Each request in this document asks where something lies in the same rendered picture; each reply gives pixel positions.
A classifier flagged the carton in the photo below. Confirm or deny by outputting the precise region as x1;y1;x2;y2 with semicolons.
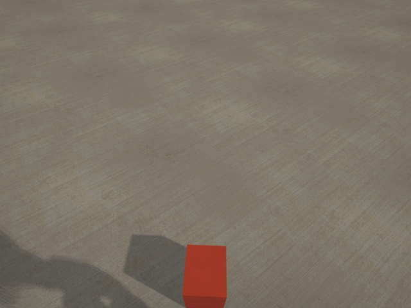
182;244;227;308

